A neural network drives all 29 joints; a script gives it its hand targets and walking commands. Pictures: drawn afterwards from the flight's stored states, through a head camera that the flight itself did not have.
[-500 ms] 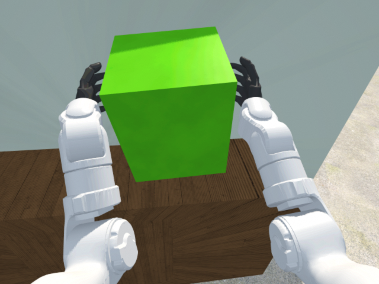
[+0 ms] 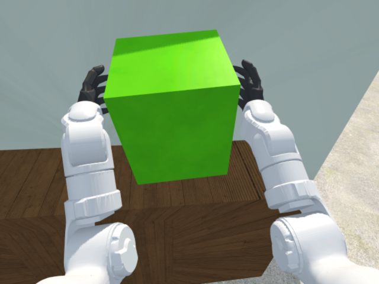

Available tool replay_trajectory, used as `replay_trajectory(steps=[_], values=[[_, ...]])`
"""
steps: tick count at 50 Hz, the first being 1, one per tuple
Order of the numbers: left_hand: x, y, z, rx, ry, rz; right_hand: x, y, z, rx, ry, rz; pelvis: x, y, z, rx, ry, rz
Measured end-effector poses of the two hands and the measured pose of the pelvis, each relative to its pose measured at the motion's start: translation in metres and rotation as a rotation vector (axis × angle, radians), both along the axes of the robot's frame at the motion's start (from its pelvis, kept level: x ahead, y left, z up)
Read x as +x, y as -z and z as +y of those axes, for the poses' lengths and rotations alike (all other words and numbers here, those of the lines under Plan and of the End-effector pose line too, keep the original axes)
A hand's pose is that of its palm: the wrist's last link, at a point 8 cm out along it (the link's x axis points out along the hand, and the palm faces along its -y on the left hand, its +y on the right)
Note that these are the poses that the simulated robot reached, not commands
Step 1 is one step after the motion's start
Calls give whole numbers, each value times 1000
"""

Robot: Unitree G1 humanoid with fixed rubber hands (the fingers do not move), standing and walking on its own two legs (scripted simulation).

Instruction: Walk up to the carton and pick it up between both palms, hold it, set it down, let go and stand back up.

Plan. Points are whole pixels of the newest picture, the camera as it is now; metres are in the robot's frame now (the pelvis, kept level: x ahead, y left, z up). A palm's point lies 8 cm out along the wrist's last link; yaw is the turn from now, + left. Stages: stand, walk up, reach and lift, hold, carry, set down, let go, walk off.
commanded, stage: hold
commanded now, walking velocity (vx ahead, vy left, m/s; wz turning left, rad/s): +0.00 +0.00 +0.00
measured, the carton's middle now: (175, 110) +0.43 +0.01 +0.20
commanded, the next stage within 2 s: none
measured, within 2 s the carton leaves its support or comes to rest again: neither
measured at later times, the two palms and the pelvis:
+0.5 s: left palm (89, 106) +0.36 +0.16 +0.25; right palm (250, 101) +0.37 -0.13 +0.26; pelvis +0.00 -0.01 +0.00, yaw +0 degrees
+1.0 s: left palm (93, 105) +0.37 +0.16 +0.25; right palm (252, 101) +0.37 -0.14 +0.25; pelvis +0.00 +0.00 +0.00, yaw +0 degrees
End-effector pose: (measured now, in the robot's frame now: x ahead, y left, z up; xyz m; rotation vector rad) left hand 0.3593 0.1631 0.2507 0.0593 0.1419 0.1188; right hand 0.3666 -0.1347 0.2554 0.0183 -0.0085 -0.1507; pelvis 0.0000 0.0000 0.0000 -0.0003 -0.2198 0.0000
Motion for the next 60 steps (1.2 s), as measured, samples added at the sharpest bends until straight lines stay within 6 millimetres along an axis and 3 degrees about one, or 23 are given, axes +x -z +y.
replay_trajectory(steps=[45, 60], values=[[-1, 2, 0, -3, -11, -1, -1, 2, 1, -1, 1, -6, 1, 0, -4, -2, -6, -5], [14, -1, -10, 17, 6, -2, 8, 1, -9, 6, 17, -9, 8, 0, -6, -3, -5, 3]])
